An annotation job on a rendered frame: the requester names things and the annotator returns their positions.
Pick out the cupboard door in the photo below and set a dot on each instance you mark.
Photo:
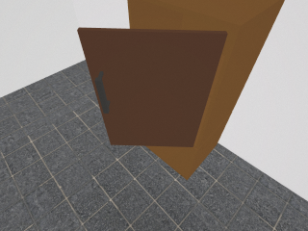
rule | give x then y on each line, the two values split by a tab
158	81

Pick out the handle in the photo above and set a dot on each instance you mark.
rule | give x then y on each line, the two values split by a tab
101	93

